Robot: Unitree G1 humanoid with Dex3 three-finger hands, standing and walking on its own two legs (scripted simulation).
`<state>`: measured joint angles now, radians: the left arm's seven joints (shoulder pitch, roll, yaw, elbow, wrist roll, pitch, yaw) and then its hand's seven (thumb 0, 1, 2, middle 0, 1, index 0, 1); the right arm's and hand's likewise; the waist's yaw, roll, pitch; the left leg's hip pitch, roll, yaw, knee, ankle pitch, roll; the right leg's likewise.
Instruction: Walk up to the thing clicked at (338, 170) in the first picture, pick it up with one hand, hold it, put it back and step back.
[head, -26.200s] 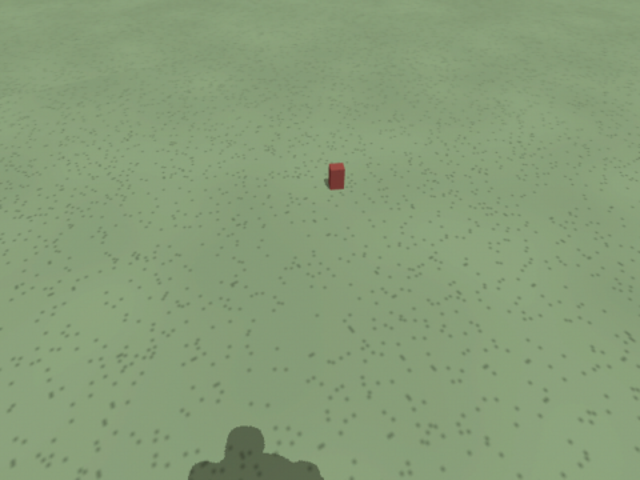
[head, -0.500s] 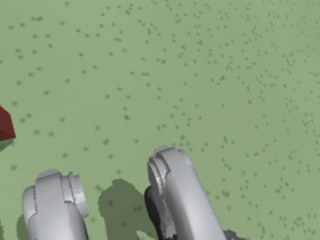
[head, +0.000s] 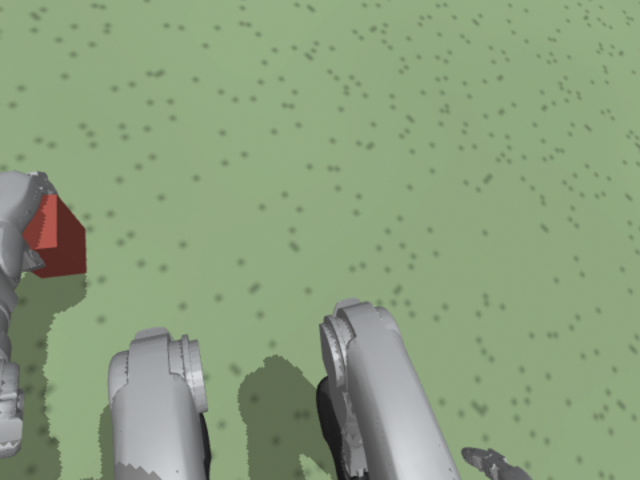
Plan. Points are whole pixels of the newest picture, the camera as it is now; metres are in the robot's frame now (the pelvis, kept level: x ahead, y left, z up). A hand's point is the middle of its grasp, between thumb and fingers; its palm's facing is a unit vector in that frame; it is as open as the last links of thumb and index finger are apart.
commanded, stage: lift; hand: left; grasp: from above
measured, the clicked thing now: (48, 239) +0.47 +0.31 -0.21
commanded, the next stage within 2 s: hold in 1.66 s
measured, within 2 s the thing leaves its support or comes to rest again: neither
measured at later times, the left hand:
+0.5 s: hand out of the picture +0.42 +0.32 -0.04, palm faces -0.44 -0.12 -0.89, open 9.6 cm
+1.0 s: hand out of the picture +0.36 +0.29 +0.16, palm faces -0.43 -0.15 -0.89, open 9.6 cm
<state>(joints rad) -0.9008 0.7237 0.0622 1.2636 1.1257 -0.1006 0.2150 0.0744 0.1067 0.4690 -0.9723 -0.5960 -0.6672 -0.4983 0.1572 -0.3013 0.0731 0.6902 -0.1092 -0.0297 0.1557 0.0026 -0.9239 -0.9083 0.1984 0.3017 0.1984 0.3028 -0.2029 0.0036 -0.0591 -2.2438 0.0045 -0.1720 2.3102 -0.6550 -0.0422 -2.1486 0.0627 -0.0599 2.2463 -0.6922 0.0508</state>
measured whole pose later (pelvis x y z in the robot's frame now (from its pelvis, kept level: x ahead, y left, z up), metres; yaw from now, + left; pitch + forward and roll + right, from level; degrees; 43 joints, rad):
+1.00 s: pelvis +0.02 +0.01 +0.24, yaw +6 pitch +23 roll -4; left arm -0.40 0.48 -0.11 0.75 0.98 0.07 0.08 0.08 0.11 0.39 -1.11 -0.48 -0.74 -0.43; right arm 0.20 -0.24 0.00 0.69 0.03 0.03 -0.01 0.01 -0.92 -0.91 0.20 0.30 0.20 0.30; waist -0.09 0.04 -0.18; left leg -1.37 0.03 -0.07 1.51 -0.56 -0.01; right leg -1.30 0.03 0.00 1.47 -0.58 0.04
